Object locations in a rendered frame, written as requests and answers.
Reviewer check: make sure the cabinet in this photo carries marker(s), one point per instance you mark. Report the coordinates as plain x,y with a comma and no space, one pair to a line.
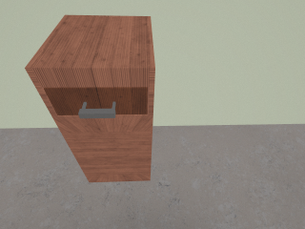
101,51

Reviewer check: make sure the handle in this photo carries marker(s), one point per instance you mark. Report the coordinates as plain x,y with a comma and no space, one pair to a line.
97,113

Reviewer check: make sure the drawer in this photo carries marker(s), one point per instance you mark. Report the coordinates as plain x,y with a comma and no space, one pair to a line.
128,100

